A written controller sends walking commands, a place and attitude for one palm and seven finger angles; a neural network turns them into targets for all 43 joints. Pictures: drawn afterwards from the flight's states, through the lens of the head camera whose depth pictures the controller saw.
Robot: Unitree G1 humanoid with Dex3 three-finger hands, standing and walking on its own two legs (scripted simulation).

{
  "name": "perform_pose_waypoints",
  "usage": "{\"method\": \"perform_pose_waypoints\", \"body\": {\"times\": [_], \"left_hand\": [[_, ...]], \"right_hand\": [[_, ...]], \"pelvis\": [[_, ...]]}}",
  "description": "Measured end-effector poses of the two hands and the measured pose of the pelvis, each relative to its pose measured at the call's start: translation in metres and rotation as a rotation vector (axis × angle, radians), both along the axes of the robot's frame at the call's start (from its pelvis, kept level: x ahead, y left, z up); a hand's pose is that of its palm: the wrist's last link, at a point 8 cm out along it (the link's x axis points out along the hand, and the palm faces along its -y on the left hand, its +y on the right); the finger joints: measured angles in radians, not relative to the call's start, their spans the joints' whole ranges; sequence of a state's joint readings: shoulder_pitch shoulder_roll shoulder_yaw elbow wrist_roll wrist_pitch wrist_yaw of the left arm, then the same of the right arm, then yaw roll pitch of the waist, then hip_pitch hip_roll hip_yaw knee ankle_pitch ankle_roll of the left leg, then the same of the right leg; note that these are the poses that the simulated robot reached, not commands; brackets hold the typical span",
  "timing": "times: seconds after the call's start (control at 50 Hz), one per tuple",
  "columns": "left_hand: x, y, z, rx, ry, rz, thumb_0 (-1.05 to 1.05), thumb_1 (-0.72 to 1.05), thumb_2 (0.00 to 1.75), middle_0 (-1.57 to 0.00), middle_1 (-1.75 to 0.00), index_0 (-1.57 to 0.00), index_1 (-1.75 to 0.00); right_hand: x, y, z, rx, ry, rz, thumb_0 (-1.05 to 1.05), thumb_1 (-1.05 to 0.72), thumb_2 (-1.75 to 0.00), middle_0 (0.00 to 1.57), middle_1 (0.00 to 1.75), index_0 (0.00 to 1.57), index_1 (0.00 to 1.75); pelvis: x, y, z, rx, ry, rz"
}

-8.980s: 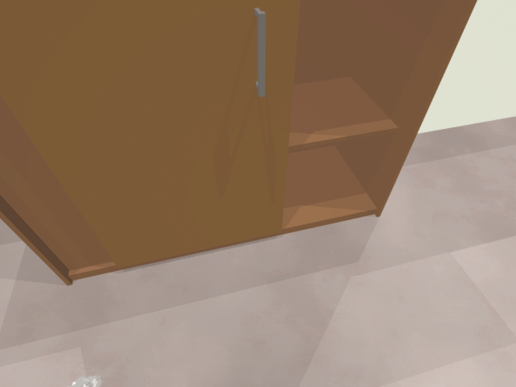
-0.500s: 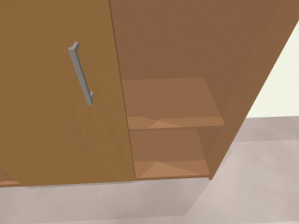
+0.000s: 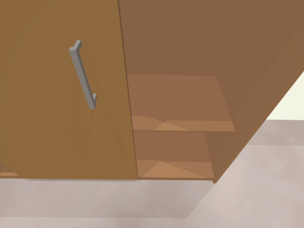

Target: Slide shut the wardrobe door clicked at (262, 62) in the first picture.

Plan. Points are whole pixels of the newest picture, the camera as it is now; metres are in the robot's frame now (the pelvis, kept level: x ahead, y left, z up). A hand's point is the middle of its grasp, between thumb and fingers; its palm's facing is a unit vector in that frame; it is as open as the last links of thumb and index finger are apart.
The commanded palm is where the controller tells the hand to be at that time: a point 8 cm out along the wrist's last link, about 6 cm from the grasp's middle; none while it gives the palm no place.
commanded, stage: come to a stop and stand still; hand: left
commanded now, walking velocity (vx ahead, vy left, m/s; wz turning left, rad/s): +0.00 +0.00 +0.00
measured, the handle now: (86, 78) +0.47 +0.23 +0.14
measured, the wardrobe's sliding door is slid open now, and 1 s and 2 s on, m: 0.50 0.50 0.50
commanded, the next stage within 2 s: look again from close up in 0.48 s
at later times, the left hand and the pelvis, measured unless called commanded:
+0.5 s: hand out of the picture +0.03 +0.18 -0.17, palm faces +0.03 -0.97 -0.23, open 7.4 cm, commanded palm none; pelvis +0.03 +0.00 +0.00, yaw +0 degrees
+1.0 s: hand out of the picture +0.00 +0.17 -0.17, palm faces +0.03 -0.98 -0.21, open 7.4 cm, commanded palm none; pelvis +0.02 +0.00 +0.01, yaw +1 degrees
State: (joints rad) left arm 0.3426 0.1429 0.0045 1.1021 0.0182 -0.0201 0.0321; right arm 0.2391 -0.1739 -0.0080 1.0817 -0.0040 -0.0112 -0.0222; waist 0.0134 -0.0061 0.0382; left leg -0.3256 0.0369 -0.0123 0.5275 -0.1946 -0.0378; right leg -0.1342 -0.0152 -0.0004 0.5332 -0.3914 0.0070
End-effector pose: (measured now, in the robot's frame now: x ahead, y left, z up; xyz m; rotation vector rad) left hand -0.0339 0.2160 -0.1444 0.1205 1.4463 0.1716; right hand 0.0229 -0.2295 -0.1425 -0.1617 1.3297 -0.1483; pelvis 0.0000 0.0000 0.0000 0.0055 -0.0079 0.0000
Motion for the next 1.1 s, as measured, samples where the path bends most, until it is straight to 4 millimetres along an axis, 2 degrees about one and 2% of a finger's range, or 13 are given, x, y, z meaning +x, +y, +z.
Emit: {"method": "perform_pose_waypoints", "body": {"times": [0.14, 0.28, 0.42, 0.58, 0.78, 1.1], "left_hand": [[0.018, 0.002, 0.000, 0.003, -0.019, -0.006, 0.01, 0.91, 0.90, -0.20, -0.30, -0.20, -0.30], [0.040, 0.009, 0.003, 0.025, -0.057, -0.021, 0.01, 0.91, 0.90, -0.20, -0.30, -0.20, -0.30], [0.055, 0.015, 0.007, 0.045, -0.081, -0.033, 0.01, 0.91, 0.90, -0.20, -0.30, -0.20, -0.29], [0.058, 0.016, 0.010, 0.051, -0.077, -0.037, 0.01, 0.91, 0.90, -0.20, -0.30, -0.20, -0.30], [0.048, 0.011, 0.009, 0.042, -0.054, -0.030, 0.01, 0.91, 0.90, -0.20, -0.30, -0.20, -0.30], [0.027, 0.002, 0.007, 0.020, -0.020, -0.009, 0.01, 0.91, 0.90, -0.20, -0.30, -0.20, -0.30]], "right_hand": [[0.037, -0.004, 0.005, -0.012, -0.060, 0.019, 0.00, -0.91, -0.90, 0.20, 0.30, 0.20, 0.30], [0.050, 0.000, 0.006, 0.000, -0.070, 0.024, 0.00, -0.91, -0.90, 0.20, 0.30, 0.20, 0.30], [0.041, 0.002, 0.003, 0.011, -0.033, 0.012, 0.00, -0.91, -0.90, 0.20, 0.30, 0.20, 0.30], [0.021, -0.001, 0.002, 0.010, 0.029, -0.003, 0.00, -0.91, -0.90, 0.20, 0.30, 0.20, 0.30], [0.006, 0.000, 0.002, 0.012, 0.065, -0.012, 0.00, -0.91, -0.90, 0.20, 0.30, 0.20, 0.30], [0.010, 0.002, 0.002, 0.015, 0.050, -0.004, 0.00, -0.91, -0.90, 0.20, 0.30, 0.20, 0.30]], "pelvis": [[0.012, 0.000, 0.001, 0.005, -0.003, -0.002], [0.021, -0.001, 0.003, 0.009, -0.004, -0.002], [0.025, -0.001, 0.004, 0.011, -0.004, 0.001], [0.027, -0.001, 0.005, 0.013, -0.005, 0.005], [0.026, -0.003, 0.006, 0.011, -0.012, 0.008], [0.022, -0.003, 0.006, 0.008, -0.015, 0.010]]}}
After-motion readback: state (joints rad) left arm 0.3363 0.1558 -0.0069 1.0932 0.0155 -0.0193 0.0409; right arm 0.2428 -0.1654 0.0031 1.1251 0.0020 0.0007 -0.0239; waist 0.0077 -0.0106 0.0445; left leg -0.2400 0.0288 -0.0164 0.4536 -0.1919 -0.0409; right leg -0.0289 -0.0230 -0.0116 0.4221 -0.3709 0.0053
